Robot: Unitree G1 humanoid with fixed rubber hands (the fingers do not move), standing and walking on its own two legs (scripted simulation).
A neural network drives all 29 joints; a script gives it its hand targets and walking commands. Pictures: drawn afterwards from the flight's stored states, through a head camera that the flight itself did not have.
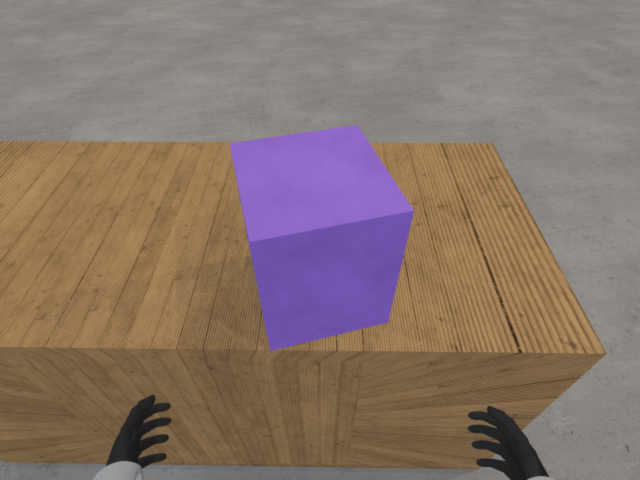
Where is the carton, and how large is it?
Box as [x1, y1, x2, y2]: [229, 125, 413, 350]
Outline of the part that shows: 357,125 229,143 270,350 387,322 413,210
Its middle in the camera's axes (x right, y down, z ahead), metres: -0.01 -0.01 +0.61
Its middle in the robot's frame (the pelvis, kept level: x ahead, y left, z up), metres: +0.47 +0.01 +0.04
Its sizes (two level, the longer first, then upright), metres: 0.210 0.200 0.250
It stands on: a pedestal, 0.68 m high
